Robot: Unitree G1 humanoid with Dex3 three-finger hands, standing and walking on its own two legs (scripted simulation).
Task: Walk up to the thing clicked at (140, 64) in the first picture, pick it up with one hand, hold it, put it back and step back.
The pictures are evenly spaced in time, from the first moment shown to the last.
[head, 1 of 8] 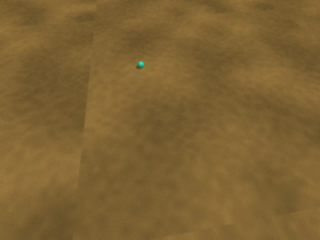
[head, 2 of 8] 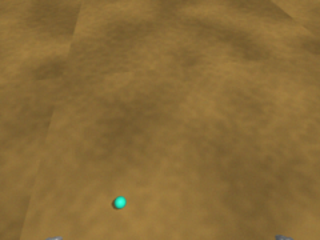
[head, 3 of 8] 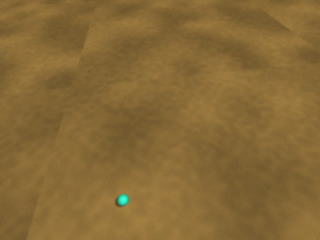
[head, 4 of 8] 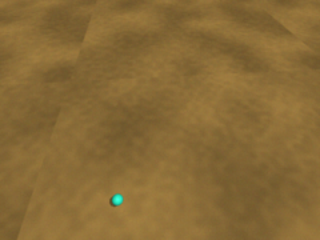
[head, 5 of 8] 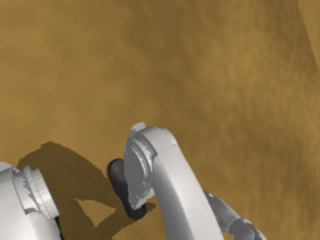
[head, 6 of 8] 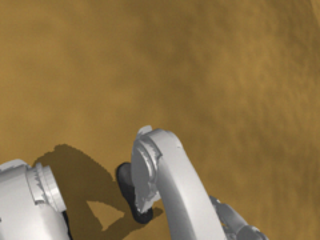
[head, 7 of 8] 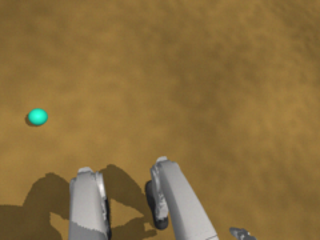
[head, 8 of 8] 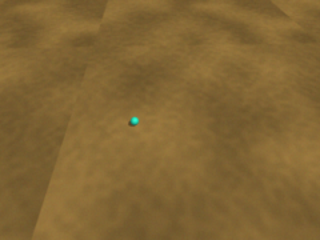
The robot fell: no
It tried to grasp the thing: no
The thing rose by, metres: 0.00
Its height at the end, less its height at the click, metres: +0.00
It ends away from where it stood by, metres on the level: 0.00
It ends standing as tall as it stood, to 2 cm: yes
